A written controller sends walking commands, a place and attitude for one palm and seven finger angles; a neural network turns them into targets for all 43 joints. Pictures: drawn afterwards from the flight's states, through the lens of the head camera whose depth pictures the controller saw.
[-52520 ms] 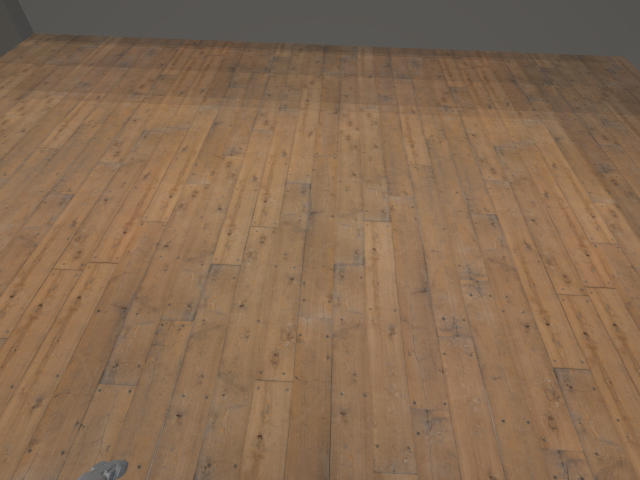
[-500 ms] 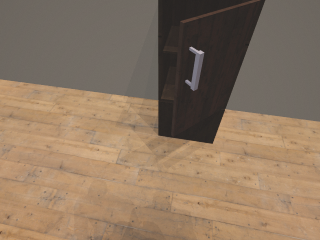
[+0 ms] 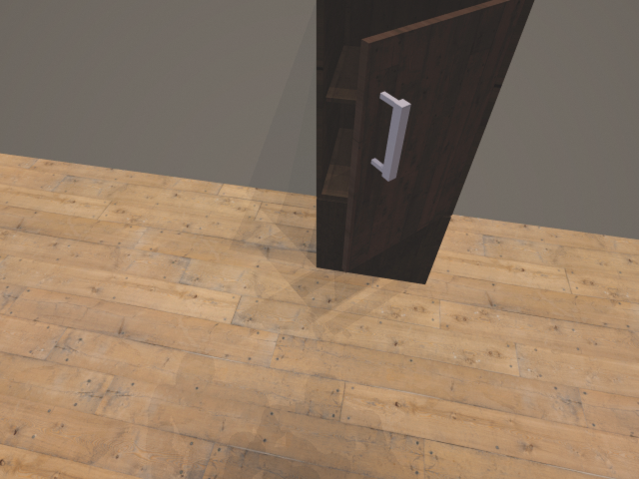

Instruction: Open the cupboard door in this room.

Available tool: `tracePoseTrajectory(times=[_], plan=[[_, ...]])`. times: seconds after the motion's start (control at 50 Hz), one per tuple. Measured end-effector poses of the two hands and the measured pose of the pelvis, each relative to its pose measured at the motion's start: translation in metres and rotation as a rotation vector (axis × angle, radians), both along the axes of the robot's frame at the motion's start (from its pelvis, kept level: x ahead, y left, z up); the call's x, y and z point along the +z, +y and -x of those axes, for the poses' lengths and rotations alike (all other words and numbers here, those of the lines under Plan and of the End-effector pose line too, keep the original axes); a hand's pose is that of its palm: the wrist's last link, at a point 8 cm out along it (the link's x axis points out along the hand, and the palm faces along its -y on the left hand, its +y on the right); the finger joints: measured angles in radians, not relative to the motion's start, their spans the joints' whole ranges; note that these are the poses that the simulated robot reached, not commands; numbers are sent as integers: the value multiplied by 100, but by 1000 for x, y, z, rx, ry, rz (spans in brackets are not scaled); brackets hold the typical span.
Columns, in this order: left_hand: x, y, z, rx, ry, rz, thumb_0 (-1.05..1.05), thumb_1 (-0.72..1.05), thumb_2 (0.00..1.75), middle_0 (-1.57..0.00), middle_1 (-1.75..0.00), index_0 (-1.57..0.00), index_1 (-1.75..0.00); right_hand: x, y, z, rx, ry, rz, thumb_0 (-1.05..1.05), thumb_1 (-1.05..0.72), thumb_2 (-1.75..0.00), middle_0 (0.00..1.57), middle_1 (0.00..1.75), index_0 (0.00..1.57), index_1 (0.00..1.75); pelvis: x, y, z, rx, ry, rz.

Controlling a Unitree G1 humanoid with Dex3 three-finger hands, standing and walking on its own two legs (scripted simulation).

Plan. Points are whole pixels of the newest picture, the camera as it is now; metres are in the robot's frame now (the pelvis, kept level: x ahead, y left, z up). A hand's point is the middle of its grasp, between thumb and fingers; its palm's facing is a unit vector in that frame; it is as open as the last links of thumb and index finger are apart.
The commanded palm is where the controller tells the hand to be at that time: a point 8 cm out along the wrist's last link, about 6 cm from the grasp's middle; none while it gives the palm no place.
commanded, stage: walk to a spot facing it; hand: left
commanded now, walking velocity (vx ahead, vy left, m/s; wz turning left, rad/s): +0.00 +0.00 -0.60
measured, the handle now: (387, 137) +0.67 -0.08 +0.06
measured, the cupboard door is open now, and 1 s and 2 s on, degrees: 45 45 45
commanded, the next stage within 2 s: none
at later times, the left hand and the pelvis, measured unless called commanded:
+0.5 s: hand out of the picture +0.08 +0.15 -0.17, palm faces -0.18 -0.95 -0.26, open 7.3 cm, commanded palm none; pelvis -0.01 -0.03 -0.01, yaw -15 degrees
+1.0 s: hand (248, 428) +0.22 +0.13 -0.17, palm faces -0.52 -0.82 -0.24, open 7.3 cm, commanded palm none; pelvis +0.01 +0.00 -0.01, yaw -34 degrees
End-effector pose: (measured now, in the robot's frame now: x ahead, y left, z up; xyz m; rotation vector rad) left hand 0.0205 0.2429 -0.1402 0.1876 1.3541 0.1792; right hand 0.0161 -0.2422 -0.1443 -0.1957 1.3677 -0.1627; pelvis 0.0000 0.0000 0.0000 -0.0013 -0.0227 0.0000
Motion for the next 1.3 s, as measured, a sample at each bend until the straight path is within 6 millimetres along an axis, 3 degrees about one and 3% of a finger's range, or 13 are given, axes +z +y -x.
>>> tracePoseTrajectory(times=[0.2, 0.36, 0.54, 0.72, 0.78, 0.88, 1.02, 1.1, 1.18, 1.3], plan=[[-6, -5, -23, -68, 11, -3, 0, 91, 90, -20, -29, -20, -30, -10, -5, -2, -92, -59, -7, 1, -91, -90, 20, 30, 20, 30, -10, -7, 2, -99, 10, -24], [-5, -30, -52, -144, -43, -36, 0, 91, 90, -20, -29, -20, -30, -29, -32, 11, -177, -53, -27, 1, -91, -90, 20, 30, 20, 30, -22, -30, 3, -178, 11, -21], [5, -45, -63, -231, -4, -20, 0, 91, 90, -21, -29, -20, -30, 2, -54, -13, -256, -164, 16, 1, -91, -90, 20, 30, 20, 30, -4, -33, 4, -289, 35, -41], [-7, -26, -105, -334, -10, 9, 0, 91, 90, -21, -29, -21, -30, 20, -42, -24, -326, -267, 90, 1, -91, -90, 20, 30, 20, 30, -8, -7, -6, -401, 63, -27], [-16, -19, -130, -377, -32, 20, 1, 91, 90, -21, -29, -20, -30, 18, -32, -10, -337, -258, 125, 1, -91, -90, 20, 30, 20, 30, -14, 3, -10, -429, 65, -5], [-7, -29, -176, -461, -101, 34, 1, 91, 90, -20, -29, -20, -30, 21, -12, 36, -387, -151, 116, 1, -91, -90, 20, 30, 20, 30, -7, 5, -12, -490, 51, 12], [3, -80, -227, -648, -161, 38, 1, 91, 90, -20, -29, -20, -30, 5, 2, 109, -562, -55, 72, 1, -91, -90, 20, 30, 20, 30, -12, -6, -14, -604, 41, 19], [0, -110, -242, -733, -217, 24, 0, 91, 90, -20, -29, -20, -30, -13, 0, 143, -660, -5, 58, 1, -91, -90, 20, 30, 20, 30, -24, -14, -10, -652, 29, 7], [2, -124, -240, -780, -193, 24, 0, 91, 90, -20, -29, -20, -30, -5, -1, 151, -728, -6, 75, 1, -91, -90, 20, 30, 20, 30, -17, -12, -11, -704, 16, -2], [-7, -136, -245, -853, -134, 70, 0, 91, 90, -21, -29, -20, -30, 9, 9, 138, -793, -90, 113, 1, -91, -90, 20, 30, 20, 30, -14, -5, -24, -779, 25, -14]])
